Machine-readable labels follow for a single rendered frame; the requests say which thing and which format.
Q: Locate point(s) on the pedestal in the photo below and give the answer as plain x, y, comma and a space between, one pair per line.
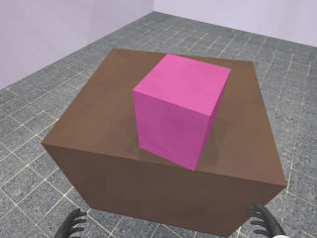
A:
95, 143

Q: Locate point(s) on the left robot hand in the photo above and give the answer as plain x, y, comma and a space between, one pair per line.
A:
65, 230

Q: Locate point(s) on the right robot hand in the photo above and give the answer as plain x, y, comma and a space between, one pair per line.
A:
269, 222

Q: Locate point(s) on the carton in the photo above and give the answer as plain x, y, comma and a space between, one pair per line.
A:
176, 105

